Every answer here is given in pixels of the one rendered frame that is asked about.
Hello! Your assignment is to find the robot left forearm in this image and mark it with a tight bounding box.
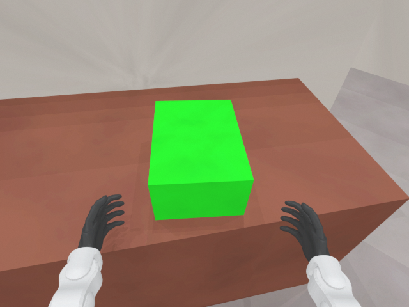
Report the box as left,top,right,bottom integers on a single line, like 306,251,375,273
49,247,103,307

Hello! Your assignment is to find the robot right forearm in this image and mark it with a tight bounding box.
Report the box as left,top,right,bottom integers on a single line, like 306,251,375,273
306,255,361,307

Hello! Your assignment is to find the pedestal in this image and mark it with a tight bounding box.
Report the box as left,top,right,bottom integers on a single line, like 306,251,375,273
0,78,409,307

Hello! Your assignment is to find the left robot hand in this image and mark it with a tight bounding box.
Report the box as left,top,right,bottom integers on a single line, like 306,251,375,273
78,194,125,251

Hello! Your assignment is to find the carton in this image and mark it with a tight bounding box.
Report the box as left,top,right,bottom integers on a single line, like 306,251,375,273
148,100,254,220

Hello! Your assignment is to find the right robot hand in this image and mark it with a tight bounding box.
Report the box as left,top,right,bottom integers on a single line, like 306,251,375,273
280,201,330,262

